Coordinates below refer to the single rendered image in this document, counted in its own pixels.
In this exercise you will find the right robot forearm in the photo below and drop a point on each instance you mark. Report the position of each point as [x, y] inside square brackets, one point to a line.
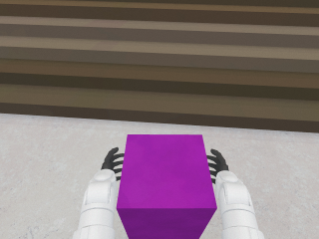
[236, 208]

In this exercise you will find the carton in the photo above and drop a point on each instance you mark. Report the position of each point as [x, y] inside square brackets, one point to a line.
[166, 190]

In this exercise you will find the right robot hand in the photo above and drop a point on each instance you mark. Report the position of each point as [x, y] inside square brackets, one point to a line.
[220, 163]

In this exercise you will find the left robot forearm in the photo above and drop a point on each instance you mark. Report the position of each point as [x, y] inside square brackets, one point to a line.
[98, 207]

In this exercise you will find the left robot hand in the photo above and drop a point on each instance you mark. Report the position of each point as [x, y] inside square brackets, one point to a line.
[110, 164]

